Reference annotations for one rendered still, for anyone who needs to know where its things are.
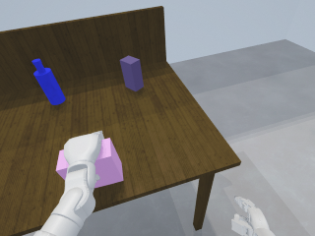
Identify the robot right hand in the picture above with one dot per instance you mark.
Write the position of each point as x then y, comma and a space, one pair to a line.
255, 218

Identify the robot left forearm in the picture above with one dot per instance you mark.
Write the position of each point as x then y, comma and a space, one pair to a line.
76, 204

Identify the table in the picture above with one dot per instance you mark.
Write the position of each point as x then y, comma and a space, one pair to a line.
161, 134

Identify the robot left hand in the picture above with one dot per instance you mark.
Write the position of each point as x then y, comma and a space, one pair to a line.
84, 148

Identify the sponge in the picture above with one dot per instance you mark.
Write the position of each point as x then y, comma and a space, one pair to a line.
108, 165

